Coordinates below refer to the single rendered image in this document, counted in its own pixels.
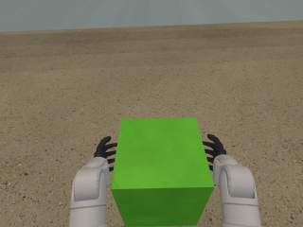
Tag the carton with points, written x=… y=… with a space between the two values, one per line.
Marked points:
x=161 y=175

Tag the robot right hand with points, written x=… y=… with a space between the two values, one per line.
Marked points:
x=217 y=149

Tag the robot left forearm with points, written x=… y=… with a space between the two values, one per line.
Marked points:
x=89 y=194

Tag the robot left hand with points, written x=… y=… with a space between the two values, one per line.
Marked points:
x=101 y=150

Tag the robot right forearm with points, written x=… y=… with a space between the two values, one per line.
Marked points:
x=238 y=193

